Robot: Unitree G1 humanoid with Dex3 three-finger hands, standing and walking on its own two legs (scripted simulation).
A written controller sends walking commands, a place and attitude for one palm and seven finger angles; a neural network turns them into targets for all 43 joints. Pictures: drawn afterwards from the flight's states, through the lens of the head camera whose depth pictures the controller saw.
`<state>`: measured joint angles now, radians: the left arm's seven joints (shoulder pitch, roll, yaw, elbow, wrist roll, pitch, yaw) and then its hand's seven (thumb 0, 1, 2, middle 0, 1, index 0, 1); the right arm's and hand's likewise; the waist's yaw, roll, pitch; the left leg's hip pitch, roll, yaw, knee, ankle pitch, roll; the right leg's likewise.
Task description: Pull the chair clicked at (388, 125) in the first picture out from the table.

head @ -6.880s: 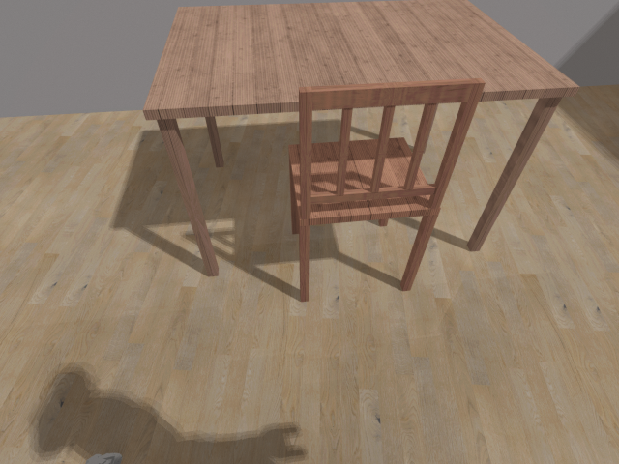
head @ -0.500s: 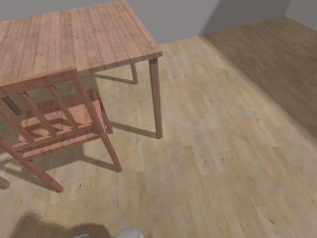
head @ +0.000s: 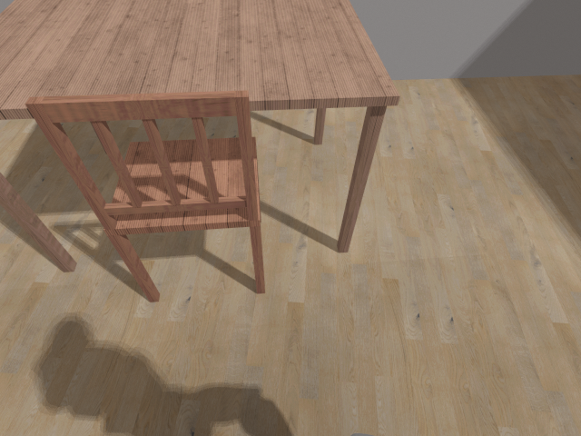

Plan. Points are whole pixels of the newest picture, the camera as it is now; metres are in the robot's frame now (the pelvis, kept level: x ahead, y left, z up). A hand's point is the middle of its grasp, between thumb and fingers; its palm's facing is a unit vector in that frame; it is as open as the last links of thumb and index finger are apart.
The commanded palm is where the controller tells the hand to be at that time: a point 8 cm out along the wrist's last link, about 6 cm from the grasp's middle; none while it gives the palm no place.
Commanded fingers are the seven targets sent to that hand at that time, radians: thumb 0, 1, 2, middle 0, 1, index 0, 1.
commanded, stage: turn to face it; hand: left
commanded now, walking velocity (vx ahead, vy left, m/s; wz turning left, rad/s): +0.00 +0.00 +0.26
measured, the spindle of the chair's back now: (163, 164) +0.68 +0.35 -0.10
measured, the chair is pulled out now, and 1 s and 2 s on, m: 0.00 0.00 0.00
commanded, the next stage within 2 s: take the last steps up to it in 0.04 s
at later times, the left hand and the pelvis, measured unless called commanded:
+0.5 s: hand out of the picture -0.04 +0.15 -0.15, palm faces +0.24 -0.94 -0.25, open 7.3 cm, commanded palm none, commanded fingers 0.00 0.90 0.90 -0.20 -0.30 -0.20 -0.30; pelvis +0.02 -0.03 +0.01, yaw +9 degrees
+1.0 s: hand (137, 409) +0.18 +0.26 -0.17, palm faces +0.20 -0.96 -0.18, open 7.4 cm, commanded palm none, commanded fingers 0.00 0.90 0.90 -0.20 -0.30 -0.20 -0.30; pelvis +0.16 +0.07 +0.00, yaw +8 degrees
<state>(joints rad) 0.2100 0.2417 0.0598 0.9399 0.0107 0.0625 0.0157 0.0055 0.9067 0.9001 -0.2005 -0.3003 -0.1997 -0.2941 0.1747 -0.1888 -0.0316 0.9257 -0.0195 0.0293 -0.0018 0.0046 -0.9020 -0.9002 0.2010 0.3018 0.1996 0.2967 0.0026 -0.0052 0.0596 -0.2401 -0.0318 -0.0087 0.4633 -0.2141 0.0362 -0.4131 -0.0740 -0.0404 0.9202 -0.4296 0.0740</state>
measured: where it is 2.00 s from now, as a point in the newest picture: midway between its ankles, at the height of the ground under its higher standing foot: outside the picture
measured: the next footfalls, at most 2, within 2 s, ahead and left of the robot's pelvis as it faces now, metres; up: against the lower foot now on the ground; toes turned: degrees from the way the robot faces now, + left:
right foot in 0.12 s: +0.03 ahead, -0.12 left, +0.00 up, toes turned -1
left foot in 0.70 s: +0.12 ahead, +0.16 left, +0.00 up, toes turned +15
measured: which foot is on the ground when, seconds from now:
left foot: down 0.00-0.14, up 0.16-0.68, down 0.70-1.00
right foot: up 0.00-0.10, down 0.12-0.70, up 0.72-1.00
